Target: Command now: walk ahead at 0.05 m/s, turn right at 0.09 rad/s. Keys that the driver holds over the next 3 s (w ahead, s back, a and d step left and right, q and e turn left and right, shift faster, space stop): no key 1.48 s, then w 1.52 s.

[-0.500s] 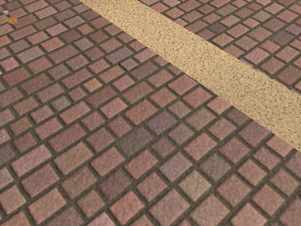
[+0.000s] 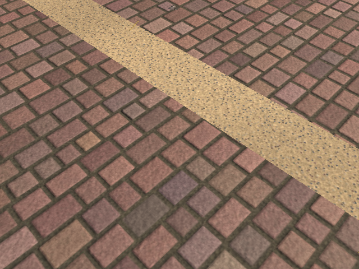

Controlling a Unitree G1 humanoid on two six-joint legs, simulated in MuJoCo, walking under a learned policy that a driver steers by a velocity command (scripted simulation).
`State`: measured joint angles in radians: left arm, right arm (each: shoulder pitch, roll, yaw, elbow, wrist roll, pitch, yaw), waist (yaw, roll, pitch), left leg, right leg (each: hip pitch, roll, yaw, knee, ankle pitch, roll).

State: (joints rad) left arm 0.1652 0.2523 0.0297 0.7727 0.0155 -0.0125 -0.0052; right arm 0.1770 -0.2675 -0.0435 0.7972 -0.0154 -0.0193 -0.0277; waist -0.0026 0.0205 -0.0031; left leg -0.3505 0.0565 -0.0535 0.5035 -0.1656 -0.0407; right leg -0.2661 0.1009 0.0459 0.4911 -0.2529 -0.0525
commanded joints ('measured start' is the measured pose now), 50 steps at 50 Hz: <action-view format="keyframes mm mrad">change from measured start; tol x2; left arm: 1 149 60 12 -16 13 -20 1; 3 42 104 19 -20 7 -1 9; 5 18 111 23 -21 2 22 16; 35 53 84 23 211 -9 13 44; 50 104 56 7 284 -10 3 46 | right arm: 1 -28 -164 -37 -54 -7 -10 -7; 2 -51 -104 -28 -56 3 -7 2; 3 -56 -87 -23 -56 2 -7 8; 8 -29 -97 -23 -20 6 -23 11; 28 -80 -81 -21 143 13 3 2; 50 -25 -62 -5 262 13 12 -11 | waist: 1 87 152 -122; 4 13 72 -57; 15 1 -13 -51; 50 -1 -20 46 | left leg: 1 251 160 -138 -48 400 143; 2 177 122 -126 -68 228 137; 3 154 77 -91 -66 152 105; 4 150 51 -66 -55 143 82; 6 154 39 -50 -45 155 69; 10 196 28 -37 -15 245 74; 13 207 22 -34 -11 254 79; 39 186 -26 -9 -90 45 71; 50 170 -33 -8 -101 -3 73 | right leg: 1 -63 -81 55 -19 -65 6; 2 -8 -88 41 -38 -35 26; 5 -12 -100 64 -40 78 12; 9 15 -112 71 -36 162 11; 14 38 -114 70 -38 204 23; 25 64 -117 62 -71 169 34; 40 40 -109 39 -103 74 40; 50 22 -106 29 -111 45 41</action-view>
